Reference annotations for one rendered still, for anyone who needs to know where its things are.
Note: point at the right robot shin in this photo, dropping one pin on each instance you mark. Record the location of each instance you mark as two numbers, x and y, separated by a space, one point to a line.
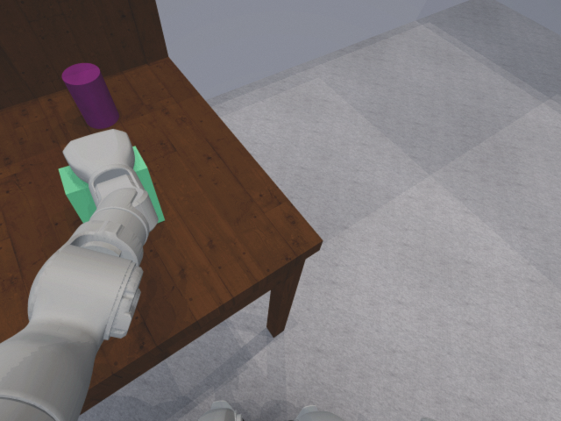
307 409

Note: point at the left robot hand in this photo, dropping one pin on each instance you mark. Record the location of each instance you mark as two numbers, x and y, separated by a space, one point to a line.
89 153

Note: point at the robot left upper arm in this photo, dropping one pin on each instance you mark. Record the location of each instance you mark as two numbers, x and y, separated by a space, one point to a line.
45 369

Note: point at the sponge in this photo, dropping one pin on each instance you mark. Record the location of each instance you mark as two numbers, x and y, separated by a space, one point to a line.
77 191

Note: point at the table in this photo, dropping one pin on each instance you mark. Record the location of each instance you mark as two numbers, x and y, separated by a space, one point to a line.
229 236

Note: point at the left robot forearm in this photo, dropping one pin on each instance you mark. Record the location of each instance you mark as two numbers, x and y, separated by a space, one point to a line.
120 225

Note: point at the left robot shin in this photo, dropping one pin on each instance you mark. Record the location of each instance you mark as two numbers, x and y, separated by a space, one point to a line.
220 404

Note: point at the robot shin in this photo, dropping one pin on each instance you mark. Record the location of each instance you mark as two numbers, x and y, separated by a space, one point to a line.
307 409
220 404

